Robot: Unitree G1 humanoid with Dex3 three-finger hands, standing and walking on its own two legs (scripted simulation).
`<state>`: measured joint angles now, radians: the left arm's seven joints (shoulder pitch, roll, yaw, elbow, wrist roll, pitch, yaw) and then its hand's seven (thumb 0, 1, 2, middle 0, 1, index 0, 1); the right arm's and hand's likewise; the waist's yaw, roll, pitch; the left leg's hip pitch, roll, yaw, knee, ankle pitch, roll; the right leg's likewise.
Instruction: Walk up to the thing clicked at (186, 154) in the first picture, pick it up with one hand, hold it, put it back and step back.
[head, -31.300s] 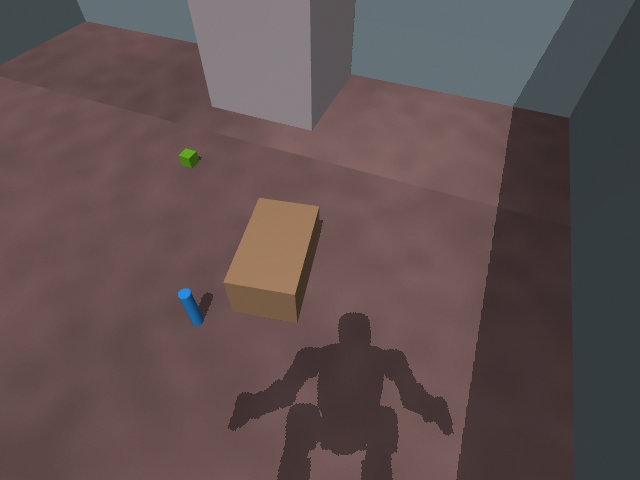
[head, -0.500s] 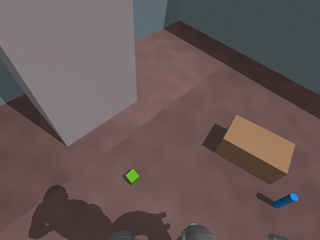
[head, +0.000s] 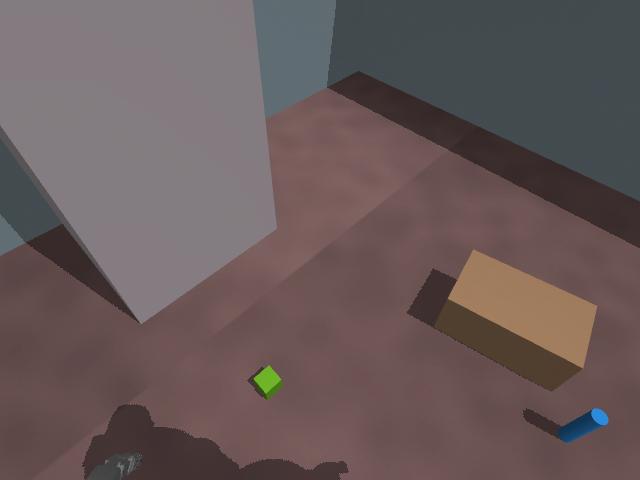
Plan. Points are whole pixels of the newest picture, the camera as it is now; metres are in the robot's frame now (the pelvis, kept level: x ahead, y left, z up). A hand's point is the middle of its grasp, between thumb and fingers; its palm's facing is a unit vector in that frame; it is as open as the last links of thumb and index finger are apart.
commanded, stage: walk up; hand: left
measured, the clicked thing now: (268, 382) +0.49 +0.17 -0.75
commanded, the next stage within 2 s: stand in 1.00 s
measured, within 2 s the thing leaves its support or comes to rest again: neither
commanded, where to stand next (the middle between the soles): +0.05 -0.01 m, yaw +0 degrees
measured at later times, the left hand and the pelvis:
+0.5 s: hand out of the picture +0.09 +0.26 -0.15, palm faces +0.01 -0.94 -0.34, open 7.4 cm; pelvis +0.02 +0.00 +0.01, yaw +1 degrees
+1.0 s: hand out of the picture +0.10 +0.25 -0.15, palm faces +0.01 -0.95 -0.32, open 7.4 cm; pelvis +0.03 +0.00 +0.01, yaw +1 degrees
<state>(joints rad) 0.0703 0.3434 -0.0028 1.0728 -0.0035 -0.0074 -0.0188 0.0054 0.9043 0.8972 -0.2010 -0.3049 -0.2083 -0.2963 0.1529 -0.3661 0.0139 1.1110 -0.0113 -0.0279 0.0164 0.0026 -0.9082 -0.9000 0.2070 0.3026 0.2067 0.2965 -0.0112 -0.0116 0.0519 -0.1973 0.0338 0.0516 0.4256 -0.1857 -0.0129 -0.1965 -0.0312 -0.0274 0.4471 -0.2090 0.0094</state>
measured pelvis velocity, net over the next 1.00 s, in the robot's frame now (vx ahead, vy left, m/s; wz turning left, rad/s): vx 0.03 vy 0.00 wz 0.02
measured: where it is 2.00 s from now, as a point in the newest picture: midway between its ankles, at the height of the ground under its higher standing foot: outside the picture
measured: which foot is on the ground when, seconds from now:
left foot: down 0.00-1.00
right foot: down 0.00-1.00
